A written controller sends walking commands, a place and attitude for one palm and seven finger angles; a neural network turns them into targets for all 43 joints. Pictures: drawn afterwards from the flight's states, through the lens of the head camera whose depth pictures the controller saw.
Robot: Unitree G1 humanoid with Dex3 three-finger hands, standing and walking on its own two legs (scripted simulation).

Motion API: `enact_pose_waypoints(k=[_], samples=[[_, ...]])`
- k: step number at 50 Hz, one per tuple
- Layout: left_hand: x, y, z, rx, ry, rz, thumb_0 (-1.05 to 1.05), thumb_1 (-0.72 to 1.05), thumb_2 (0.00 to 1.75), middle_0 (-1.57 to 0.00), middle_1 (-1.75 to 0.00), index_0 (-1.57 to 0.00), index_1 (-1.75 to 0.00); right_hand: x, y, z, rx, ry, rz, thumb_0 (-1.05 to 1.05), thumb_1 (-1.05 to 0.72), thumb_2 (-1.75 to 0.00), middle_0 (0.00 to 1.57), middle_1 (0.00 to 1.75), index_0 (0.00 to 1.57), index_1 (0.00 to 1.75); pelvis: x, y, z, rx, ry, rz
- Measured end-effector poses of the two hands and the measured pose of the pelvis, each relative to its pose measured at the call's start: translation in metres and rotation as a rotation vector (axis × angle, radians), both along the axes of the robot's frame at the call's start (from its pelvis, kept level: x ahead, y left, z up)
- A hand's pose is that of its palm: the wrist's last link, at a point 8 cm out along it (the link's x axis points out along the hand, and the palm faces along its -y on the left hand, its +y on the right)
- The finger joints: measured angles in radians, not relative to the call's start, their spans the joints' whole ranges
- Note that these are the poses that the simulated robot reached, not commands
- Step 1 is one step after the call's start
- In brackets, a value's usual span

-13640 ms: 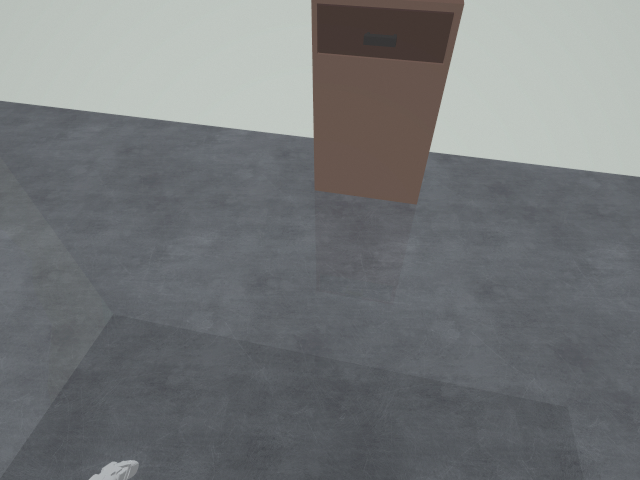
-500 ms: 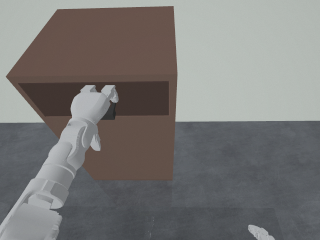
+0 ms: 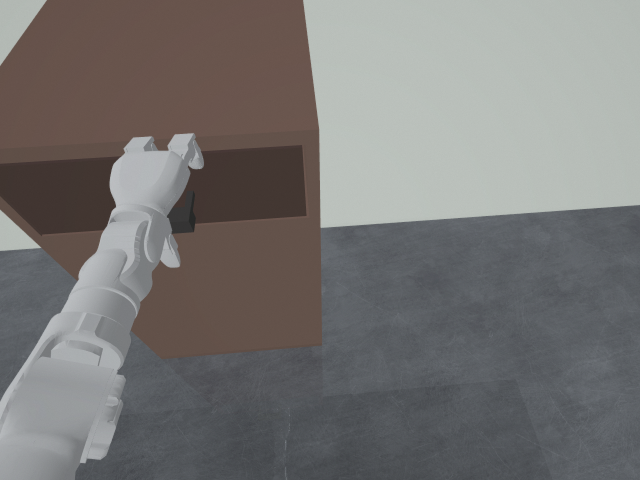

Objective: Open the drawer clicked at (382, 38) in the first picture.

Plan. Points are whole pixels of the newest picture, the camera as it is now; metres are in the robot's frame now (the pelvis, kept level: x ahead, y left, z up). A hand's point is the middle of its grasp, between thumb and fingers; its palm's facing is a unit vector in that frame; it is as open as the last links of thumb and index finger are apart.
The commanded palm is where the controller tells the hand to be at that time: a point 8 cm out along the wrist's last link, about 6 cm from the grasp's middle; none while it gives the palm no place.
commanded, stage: move the hooked fingers above the handle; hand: left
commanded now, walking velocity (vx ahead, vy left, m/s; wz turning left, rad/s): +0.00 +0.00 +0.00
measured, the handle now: (157, 210) +0.51 +0.25 +0.00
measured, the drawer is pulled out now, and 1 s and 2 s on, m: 0.00 0.00 0.00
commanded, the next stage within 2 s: none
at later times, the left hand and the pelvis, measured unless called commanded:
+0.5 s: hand (157, 215) +0.44 +0.21 +0.07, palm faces +0.07 -0.05 -1.00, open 13.9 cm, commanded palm +0.42 +0.23 +0.13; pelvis -0.02 +0.01 +0.00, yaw +2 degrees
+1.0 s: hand (146, 207) +0.45 +0.23 +0.07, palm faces +0.10 -0.03 -0.99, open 13.8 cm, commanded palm +0.42 +0.23 +0.13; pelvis +0.00 +0.02 +0.00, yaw +0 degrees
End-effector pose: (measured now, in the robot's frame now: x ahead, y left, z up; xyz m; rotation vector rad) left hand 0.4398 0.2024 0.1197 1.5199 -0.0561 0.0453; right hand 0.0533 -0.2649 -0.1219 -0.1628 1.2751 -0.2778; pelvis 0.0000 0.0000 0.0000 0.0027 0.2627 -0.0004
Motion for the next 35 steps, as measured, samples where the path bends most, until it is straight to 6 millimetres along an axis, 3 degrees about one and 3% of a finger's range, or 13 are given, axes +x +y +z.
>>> enact_pose_waypoints(k=[4,9,13,19,25,31,35], samples=[[0.0,-0.001,0.002,0.023,0.014,0.05,0.0,-0.49,0.31,-0.38,-1.25,-0.32,-1.21,-0.01,0.005,-0.002,0.026,0.012,-0.023,0.0,-0.91,-0.9,0.2,0.3,0.2,0.3,-0.002,0.001,0.002,0.0,-0.001,-0.017],[-0.01,0.026,-0.004,0.023,0.12,0.17,0.0,-0.49,0.31,-0.36,-1.23,-0.32,-1.21,-0.014,0.009,0.002,0.038,-0.005,-0.049,0.0,-0.91,-0.9,0.2,0.3,0.2,0.3,-0.003,0.0,0.006,0.001,-0.025,-0.028],[-0.025,0.043,-0.007,0.028,0.161,0.149,0.0,-0.49,0.31,-0.34,-1.22,-0.32,-1.2,-0.011,0.007,0.009,0.013,-0.026,-0.029,0.0,-0.91,-0.9,0.2,0.3,0.2,0.3,-0.006,-0.001,0.008,-0.004,-0.043,-0.012],[-0.042,0.028,-0.006,0.029,0.119,-0.012,0.0,-0.49,0.31,-0.33,-1.21,-0.32,-1.2,0.001,0.002,0.011,-0.029,-0.042,0.035,0.0,-0.91,-0.9,0.2,0.3,0.2,0.3,-0.011,0.005,0.005,-0.013,-0.057,0.036],[-0.026,0.01,0.004,0.001,-0.003,-0.037,0.0,-0.5,0.31,-0.33,-1.2,-0.32,-1.2,0.011,0.007,0.008,-0.025,-0.077,0.056,0.0,-0.91,-0.9,0.2,0.3,0.2,0.3,-0.016,0.01,0.0,-0.012,-0.033,0.037],[-0.003,0.021,0.012,0.047,0.015,0.119,0.0,-0.49,0.31,-0.32,-1.2,-0.32,-1.2,0.005,0.02,0.002,0.025,-0.071,0.026,0.0,-0.91,-0.9,0.2,0.3,0.2,0.3,-0.014,0.014,0.0,-0.011,-0.013,0.012],[-0.003,0.021,0.011,0.036,0.082,0.136,0.0,-0.49,0.31,-0.32,-1.2,-0.32,-1.22,-0.006,0.028,0.0,0.051,-0.032,0.01,0.0,-0.91,-0.9,0.2,0.3,0.2,0.3,-0.009,0.015,0.003,-0.012,-0.021,0.005]])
